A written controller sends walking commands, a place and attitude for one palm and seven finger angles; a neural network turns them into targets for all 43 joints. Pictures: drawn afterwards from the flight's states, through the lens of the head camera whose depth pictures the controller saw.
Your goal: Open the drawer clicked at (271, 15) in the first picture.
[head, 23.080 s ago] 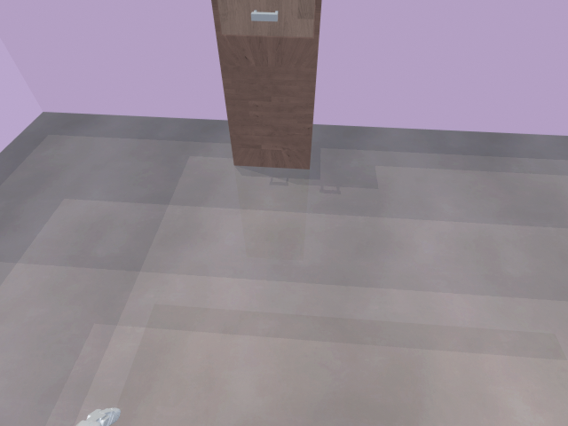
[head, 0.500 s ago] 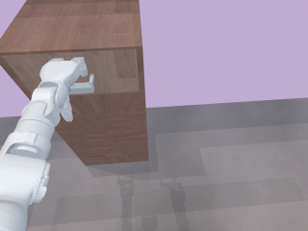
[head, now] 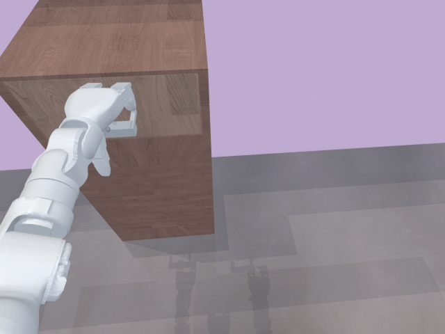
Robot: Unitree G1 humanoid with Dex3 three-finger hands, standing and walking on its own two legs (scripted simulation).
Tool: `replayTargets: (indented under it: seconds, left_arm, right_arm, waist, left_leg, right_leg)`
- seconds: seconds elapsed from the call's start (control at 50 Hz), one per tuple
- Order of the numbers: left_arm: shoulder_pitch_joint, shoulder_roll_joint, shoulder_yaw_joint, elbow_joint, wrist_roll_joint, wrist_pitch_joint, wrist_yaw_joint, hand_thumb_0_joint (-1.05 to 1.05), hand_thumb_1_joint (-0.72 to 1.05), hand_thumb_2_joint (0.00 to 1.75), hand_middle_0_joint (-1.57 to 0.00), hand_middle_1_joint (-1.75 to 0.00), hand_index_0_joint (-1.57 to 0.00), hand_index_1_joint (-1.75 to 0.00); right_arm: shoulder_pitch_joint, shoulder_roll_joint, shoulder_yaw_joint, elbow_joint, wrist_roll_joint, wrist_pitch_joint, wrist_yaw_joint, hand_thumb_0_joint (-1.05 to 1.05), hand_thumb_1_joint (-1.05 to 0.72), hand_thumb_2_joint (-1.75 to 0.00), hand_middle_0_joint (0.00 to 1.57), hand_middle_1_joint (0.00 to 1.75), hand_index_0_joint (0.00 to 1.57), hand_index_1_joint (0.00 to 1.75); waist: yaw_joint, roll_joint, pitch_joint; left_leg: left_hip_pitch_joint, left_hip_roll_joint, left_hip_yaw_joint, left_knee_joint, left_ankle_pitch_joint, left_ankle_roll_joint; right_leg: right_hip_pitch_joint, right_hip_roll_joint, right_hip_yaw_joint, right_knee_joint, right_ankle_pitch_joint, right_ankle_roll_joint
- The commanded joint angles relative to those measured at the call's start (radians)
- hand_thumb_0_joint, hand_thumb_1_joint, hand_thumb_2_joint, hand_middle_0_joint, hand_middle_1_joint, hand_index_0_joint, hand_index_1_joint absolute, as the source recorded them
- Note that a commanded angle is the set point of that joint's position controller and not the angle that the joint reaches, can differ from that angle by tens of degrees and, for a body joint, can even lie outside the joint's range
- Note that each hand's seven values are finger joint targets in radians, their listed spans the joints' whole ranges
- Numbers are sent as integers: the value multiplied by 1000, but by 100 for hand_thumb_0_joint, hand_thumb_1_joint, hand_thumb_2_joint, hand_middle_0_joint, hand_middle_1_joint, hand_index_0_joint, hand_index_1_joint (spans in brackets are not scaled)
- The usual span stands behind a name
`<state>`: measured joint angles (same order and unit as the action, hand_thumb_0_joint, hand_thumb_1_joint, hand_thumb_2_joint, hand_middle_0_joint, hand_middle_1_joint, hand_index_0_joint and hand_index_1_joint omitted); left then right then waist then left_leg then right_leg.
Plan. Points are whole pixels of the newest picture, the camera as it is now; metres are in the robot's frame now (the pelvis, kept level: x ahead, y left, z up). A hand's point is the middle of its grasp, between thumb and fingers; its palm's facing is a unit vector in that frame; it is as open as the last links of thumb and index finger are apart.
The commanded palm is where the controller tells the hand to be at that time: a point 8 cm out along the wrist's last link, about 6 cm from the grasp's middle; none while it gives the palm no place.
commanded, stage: re-aim the fingers above the handle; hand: left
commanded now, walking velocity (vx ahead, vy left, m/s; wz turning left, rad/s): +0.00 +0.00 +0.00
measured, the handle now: (113, 122) +0.54 +0.24 +0.04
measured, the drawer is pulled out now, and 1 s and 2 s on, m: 0.00 0.00 0.00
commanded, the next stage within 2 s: lower the fingers behind the handle in 0.68 s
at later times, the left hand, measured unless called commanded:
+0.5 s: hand (118, 121) +0.49 +0.20 +0.09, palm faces -0.04 -0.06 -1.00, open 13.8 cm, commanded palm +0.48 +0.24 +0.15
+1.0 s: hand (91, 139) +0.46 +0.24 +0.08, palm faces -0.13 -0.02 -0.99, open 13.8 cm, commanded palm +0.45 +0.25 +0.13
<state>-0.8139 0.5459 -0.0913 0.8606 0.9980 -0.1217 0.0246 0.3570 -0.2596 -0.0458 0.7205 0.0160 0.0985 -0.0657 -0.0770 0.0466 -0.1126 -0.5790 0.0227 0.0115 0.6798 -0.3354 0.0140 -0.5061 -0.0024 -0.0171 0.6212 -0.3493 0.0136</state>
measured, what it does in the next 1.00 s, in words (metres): stands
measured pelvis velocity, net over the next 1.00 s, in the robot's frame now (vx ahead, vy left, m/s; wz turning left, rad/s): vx -0.01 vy -0.01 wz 0.01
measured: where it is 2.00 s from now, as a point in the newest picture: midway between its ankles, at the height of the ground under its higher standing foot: outside the picture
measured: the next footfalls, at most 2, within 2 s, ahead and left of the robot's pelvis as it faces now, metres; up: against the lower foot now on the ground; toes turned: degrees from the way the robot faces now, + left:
none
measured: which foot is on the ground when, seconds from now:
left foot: down 0.00-1.00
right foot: down 0.00-1.00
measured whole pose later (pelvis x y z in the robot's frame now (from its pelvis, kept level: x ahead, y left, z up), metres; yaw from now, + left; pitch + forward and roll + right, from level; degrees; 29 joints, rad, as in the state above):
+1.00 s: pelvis -0.01 -0.01 +0.00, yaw +0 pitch +14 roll -1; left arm -0.81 0.61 -0.05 0.92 1.01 -0.17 0.02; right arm 0.33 -0.29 -0.05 0.70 0.02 0.09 -0.08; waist -0.07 0.04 -0.10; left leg -0.60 0.03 0.00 0.69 -0.33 0.00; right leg -0.53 0.00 -0.03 0.64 -0.35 0.00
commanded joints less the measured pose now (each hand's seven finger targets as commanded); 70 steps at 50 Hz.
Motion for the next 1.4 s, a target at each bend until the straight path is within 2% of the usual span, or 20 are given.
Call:
replayTargets:
  seconds: [0.0,0.1,0.16,0.22,0.3,0.38,0.42,0.46,0.5,0.56,0.6,0.68,0.8,0.9,0.98,1.08,1.14,1.22,1.3,1.38]
  left_arm:
    - [-509,416,272,-137,34,-4,155,0,-50,30,-30,-120,-30,-120]
    - [-474,449,266,-20,95,141,245,0,-50,30,-30,-120,-30,-120]
    - [-481,399,192,25,91,193,193,0,-50,30,-30,-120,-30,-120]
    - [-519,266,76,-29,37,161,90,0,-50,30,-30,-120,-30,-120]
    - [-621,138,-41,-214,-12,31,-11,0,-50,30,-30,-120,-30,-120]
    - [-604,257,91,-219,-7,-51,29,0,-50,30,-30,-120,-30,-120]
    - [-590,339,174,-146,15,-47,92,0,-50,30,-30,-120,-30,-120]
    - [-536,444,276,-57,36,-4,165,0,-50,30,-30,-120,-30,-120]
    - [-517,505,311,-30,66,60,219,0,-50,30,-30,-120,-30,-120]
    - [-449,488,280,-23,100,149,246,0,-50,30,-30,-120,-30,-120]
    - [-412,501,298,-1,93,182,229,0,-50,30,-30,-120,-30,-120]
    - [-402,479,267,-30,60,202,174,0,-50,30,-30,-120,-30,-120]
    - [-479,224,32,-126,29,62,26,0,-50,30,-30,-120,-30,-120]
    - [-484,278,100,-163,-1,-62,8,0,-50,30,-30,-120,-30,-120]
    - [-486,330,185,-176,17,-93,103,0,-50,30,-30,-120,-30,-120]
    - [-476,409,262,-103,79,-8,251,0,-50,30,-30,-120,-30,-120]
    - [-504,363,218,-76,103,66,286,0,-50,30,-30,-120,-30,-120]
    - [-511,299,156,-45,85,119,238,0,-50,30,-30,-120,-30,-120]
    - [-500,290,133,-21,55,96,160,0,-50,30,-30,-120,-30,-120]
    - [-437,336,169,-2,69,27,137,0,-50,30,-30,-120,-30,-120]
  right_arm:
    - [69,-155,-46,-67,-5,-18,5,0,-90,-90,20,30,20,30]
    - [41,-155,-35,-91,-8,-16,17,0,-90,-90,20,30,20,30]
    - [58,-166,-42,-101,3,-14,9,0,-90,-90,20,30,20,30]
    - [77,-176,-57,-100,11,-18,-2,0,-90,-90,20,30,20,30]
    - [86,-167,-66,-82,2,-31,-25,0,-90,-90,20,30,20,30]
    - [99,-157,-61,-56,-3,-33,-26,0,-90,-90,20,30,20,30]
    - [98,-155,-51,-57,1,-28,-15,0,-90,-90,20,30,20,30]
    - [87,-153,-39,-62,2,-25,-5,0,-90,-90,20,30,20,30]
    - [65,-155,-31,-73,-5,-18,2,0,-90,-90,20,30,20,30]
    - [56,-154,-34,-98,-9,-17,17,0,-90,-90,20,30,20,30]
    - [58,-161,-36,-98,-5,-3,16,0,-90,-90,20,30,20,30]
    - [33,-170,-40,-118,16,2,-1,0,-90,-90,20,30,20,30]
    - [65,-170,-59,-96,18,-19,-26,0,-90,-90,20,30,20,30]
    - [88,-168,-62,-71,5,-23,-29,0,-90,-90,20,30,20,30]
    - [84,-158,-62,-77,-2,-25,-6,0,-90,-90,20,30,20,30]
    - [81,-160,-61,-82,-12,-30,13,0,-90,-90,20,30,20,30]
    - [93,-165,-66,-75,-16,-32,26,0,-90,-90,20,30,20,30]
    - [120,-173,-73,-65,-12,-30,25,0,-90,-90,20,30,20,30]
    - [118,-176,-65,-56,-12,-23,5,0,-90,-90,20,30,20,30]
    - [118,-171,-54,-58,-10,-22,-7,0,-90,-90,20,30,20,30]
  waist:
    - [22,67,-322]
    - [43,30,-429]
    - [0,-16,-460]
    - [-58,-66,-445]
    - [-105,0,-375]
    - [-61,87,-341]
    - [-37,72,-321]
    - [4,54,-316]
    - [37,44,-385]
    - [62,70,-508]
    - [56,-27,-534]
    - [28,-89,-457]
    - [-78,-35,-295]
    - [-56,34,-284]
    - [-17,89,-348]
    - [5,73,-430]
    - [-14,96,-486]
    - [-45,64,-525]
    - [-62,-8,-433]
    - [-40,5,-330]
  left_leg:
    - [248,-33,-17,-27,440,17]
    - [170,-37,28,-23,419,13]
    - [187,-32,46,-25,398,25]
    - [253,-27,39,-23,403,42]
    - [354,-33,9,-16,421,51]
    - [345,-36,-10,1,433,34]
    - [263,-41,-13,0,409,28]
    - [162,-43,-6,-7,384,21]
    - [125,-45,13,-4,408,17]
    - [151,-40,44,3,487,13]
    - [140,-38,53,0,506,20]
    - [143,-40,62,-45,401,35]
    - [277,-35,34,-49,363,52]
    - [283,-40,9,-25,344,41]
    - [263,-40,-5,10,406,24]
    - [172,-40,4,38,413,19]
    - [218,-30,7,53,458,16]
    - [283,-18,1,54,489,22]
    - [229,-22,2,31,404,35]
    - [162,-25,-1,16,336,36]
  right_leg:
    - [21,69,-29,-12,304,-57]
    - [134,60,-18,11,376,-45]
    - [162,53,-6,-15,421,-27]
    - [138,51,3,-51,444,-14]
    - [35,57,5,-77,394,-21]
    - [-29,64,-5,-42,342,-41]
    - [-17,64,-12,-22,324,-46]
    - [28,61,-16,3,325,-49]
    - [100,58,-13,22,372,-47]
    - [191,52,-6,35,494,-40]
    - [254,51,-1,23,555,-31]
    - [276,47,5,-29,522,-13]
    - [85,53,7,-96,397,-19]
    - [7,54,4,-66,317,-39]
    - [-24,62,-11,-2,322,-50]
    - [-1,64,-17,48,344,-46]
    - [-20,69,-24,55,359,-42]
    - [-16,73,-23,31,372,-33]
    - [6,69,-14,-3,356,-31]
    - [-29,68,-15,1,295,-38]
